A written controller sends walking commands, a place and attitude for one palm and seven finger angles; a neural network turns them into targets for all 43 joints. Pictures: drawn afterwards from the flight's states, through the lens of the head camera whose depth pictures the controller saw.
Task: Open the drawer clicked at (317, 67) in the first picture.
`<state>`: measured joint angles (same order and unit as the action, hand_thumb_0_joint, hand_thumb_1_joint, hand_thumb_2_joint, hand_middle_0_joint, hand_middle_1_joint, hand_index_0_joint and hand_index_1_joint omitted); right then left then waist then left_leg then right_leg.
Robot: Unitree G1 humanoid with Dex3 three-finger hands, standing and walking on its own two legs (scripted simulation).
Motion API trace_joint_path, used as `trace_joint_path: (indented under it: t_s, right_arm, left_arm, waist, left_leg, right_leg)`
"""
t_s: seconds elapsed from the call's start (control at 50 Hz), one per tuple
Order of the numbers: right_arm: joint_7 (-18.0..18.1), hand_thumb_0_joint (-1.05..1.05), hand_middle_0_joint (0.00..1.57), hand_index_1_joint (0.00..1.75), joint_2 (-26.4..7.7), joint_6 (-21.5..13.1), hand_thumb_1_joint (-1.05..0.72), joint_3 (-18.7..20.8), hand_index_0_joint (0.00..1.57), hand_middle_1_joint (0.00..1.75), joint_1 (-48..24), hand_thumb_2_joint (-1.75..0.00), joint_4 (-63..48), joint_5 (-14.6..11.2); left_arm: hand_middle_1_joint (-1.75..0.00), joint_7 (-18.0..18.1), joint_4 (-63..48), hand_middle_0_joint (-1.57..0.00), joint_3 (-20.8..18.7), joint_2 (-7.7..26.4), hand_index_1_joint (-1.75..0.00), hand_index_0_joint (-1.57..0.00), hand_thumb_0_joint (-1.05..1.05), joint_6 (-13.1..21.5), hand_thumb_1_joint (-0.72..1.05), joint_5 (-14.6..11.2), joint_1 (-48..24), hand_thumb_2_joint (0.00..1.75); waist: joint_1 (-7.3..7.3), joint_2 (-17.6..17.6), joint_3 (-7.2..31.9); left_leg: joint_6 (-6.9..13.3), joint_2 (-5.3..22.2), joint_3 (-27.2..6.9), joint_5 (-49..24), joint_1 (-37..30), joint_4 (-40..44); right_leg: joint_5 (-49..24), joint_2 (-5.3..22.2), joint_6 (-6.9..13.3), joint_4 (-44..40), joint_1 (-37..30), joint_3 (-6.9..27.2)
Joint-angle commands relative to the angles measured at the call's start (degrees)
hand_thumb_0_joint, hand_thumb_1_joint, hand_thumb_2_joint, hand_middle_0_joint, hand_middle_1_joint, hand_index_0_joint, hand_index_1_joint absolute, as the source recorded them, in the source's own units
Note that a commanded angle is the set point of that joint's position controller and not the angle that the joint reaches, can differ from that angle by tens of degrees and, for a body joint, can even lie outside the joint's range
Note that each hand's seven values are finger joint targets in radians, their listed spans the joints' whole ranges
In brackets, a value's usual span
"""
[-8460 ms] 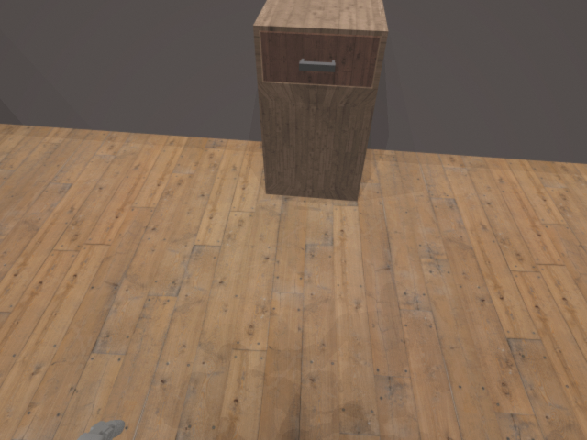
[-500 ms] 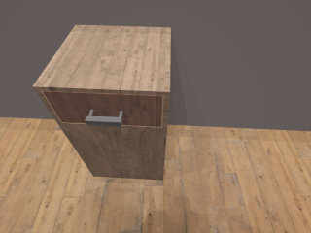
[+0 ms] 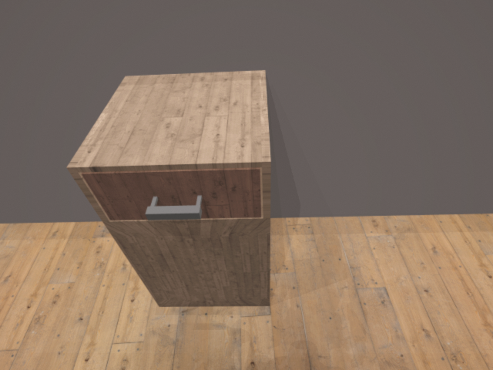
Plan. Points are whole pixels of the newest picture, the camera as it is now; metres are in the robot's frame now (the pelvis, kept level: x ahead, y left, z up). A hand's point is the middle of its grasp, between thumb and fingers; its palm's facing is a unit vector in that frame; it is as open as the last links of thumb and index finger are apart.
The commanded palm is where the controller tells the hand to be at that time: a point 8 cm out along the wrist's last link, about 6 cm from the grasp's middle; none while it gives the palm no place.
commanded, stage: come to a stop and stand still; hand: left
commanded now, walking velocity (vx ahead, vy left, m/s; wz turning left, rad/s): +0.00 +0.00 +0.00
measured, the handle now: (175, 206) +0.50 +0.21 -0.08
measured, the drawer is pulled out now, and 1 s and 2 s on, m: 0.00 0.00 0.00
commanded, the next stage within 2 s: look again from close up in 1.42 s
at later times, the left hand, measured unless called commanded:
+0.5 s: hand out of the picture +0.02 +0.14 -0.16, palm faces +0.02 -0.98 -0.21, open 7.3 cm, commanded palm none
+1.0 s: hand out of the picture +0.03 +0.11 -0.16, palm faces +0.04 -0.98 -0.21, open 7.3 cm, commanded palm none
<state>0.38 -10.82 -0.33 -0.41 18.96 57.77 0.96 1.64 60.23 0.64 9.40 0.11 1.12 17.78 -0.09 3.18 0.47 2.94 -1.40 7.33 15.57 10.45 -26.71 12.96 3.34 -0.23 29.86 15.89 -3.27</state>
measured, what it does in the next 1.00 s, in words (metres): shifts its weight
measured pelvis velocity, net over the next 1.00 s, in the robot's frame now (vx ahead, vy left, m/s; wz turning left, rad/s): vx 0.05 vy -0.05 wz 0.01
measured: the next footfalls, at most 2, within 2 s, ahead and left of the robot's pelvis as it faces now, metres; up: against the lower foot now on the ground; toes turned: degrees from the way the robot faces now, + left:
none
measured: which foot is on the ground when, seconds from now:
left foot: down 0.00-1.00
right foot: down 0.00-1.00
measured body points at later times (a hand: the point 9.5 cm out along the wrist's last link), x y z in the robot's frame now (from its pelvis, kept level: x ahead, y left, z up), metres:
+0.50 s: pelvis +0.03 -0.02 +0.00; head +0.05 -0.05 +0.45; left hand +0.02 +0.19 -0.15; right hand +0.01 -0.23 -0.17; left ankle -0.01 +0.08 -0.74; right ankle +0.03 -0.12 -0.74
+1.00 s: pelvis +0.05 -0.05 +0.00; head +0.06 -0.07 +0.45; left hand +0.03 +0.16 -0.15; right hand +0.03 -0.25 -0.17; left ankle -0.01 +0.08 -0.74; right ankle +0.03 -0.12 -0.74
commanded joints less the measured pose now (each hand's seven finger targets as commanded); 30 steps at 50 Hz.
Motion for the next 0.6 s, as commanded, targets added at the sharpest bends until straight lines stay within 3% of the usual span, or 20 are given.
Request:
trace_joint_path:
  t_s: [0.0,0.1,0.14,0.24,0.58]
  right_arm:
    - [0.39,0.0,0.2,0.3,-4.75,-1.48,-0.9,0.32,0.2,0.3,1.98,-0.9,-1.46,0.06]
    - [0.65,0.0,0.2,0.3,-3.69,-1.92,-0.9,-0.1,0.2,0.3,3.63,-0.9,1.34,-0.03]
    - [0.75,0.0,0.2,0.3,-3.3,-1.97,-0.9,-0.24,0.2,0.3,3.46,-0.9,2.5,-0.03]
    - [1.0,0.0,0.2,0.3,-2.24,-1.66,-0.9,-0.47,0.2,0.3,3.87,-0.9,4.49,-0.06]
    - [1.67,0.0,0.2,0.3,-1.07,-1.65,-0.9,-0.32,0.2,0.3,4.19,-0.9,7.03,-0.12]
  left_arm:
    - [-0.3,0.21,-1.58,-0.2,-0.66,5.07,-0.3,-0.2,0.0,1.31,0.9,-0.44,1.76,0.9]
    - [-0.3,0.32,-0.13,-0.2,-0.72,4.83,-0.3,-0.2,0.0,1.8,0.9,-0.65,1.33,0.9]
    - [-0.3,0.36,0.62,-0.2,-0.65,4.48,-0.3,-0.2,0.0,1.82,0.9,-0.67,1.27,0.9]
    - [-0.3,0.46,2.41,-0.2,-0.54,3.8,-0.3,-0.2,0.0,1.76,0.9,-0.7,1.58,0.9]
    - [-0.3,0.75,4.46,-0.2,-0.62,2.95,-0.3,-0.2,0.0,2.12,0.9,-0.62,2.57,0.9]
  waist:
    - [0.25,-4.33,-4.71]
    - [-0.13,-5.04,-1.91]
    - [0.07,-3.91,-2.75]
    - [0.05,-2.82,-5.19]
    - [-0.21,-3.04,-3.72]
  left_leg:
    - [0.21,7.67,-9.1,1.77,5.05,10.5]
    - [-0.18,7.63,-7.84,-5.62,1.31,8.91]
    - [-0.3,7.58,-7.77,-6.64,1.36,8.97]
    - [-0.65,7.7,-7.22,-5.93,1.61,9.33]
    - [-1.36,8.21,-5.98,-11.29,-2.3,8.21]
  right_leg:
    - [-0.73,2.61,2.32,-5.97,-2.18,5.11]
    - [-5.16,3.38,2.46,-6.21,-4.05,5.24]
    - [-6.15,3.31,2.47,-6.26,-4.22,5.19]
    - [-6.16,3.18,2.72,-7.2,-3.73,5.31]
    - [-14.16,3.31,3.09,-7.73,-5.89,5.27]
